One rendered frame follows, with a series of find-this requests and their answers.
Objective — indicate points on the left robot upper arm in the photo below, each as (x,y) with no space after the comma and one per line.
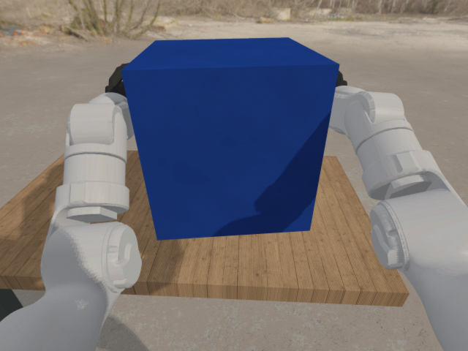
(84,268)

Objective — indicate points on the right robot upper arm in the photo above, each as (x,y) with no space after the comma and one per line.
(425,236)

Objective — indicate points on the right robot forearm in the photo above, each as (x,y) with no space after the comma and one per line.
(392,159)

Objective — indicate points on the robot right hand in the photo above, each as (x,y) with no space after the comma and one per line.
(340,81)

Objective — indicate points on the robot left hand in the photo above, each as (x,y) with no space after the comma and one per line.
(116,85)

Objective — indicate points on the carton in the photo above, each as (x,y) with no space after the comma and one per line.
(230,133)

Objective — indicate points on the table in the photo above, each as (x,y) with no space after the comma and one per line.
(334,262)

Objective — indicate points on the left robot forearm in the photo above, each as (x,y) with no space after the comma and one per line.
(95,157)

